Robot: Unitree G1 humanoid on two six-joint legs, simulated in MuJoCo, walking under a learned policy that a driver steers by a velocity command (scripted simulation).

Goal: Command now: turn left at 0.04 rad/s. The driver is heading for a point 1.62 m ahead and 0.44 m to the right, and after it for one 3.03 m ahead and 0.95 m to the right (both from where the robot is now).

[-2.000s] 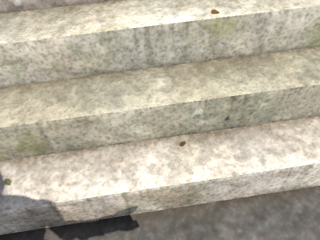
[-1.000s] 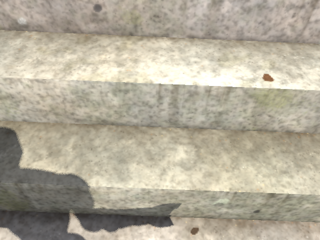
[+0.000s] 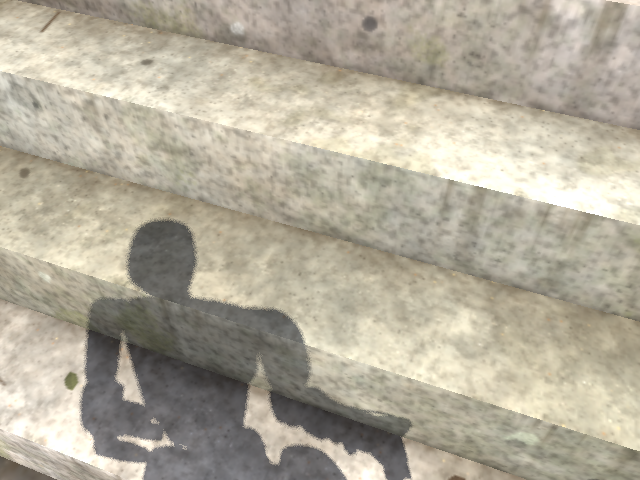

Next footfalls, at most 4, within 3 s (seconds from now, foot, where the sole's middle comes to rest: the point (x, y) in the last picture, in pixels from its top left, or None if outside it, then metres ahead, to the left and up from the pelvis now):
1.56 left None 0.15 0.16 -0.78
2.12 right None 0.29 -0.12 -0.57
2.64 left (390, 327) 0.62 -0.08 -0.37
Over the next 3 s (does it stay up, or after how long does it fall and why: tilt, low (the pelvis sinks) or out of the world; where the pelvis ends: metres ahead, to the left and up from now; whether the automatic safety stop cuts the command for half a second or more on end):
stays up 0.51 -0.12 0.36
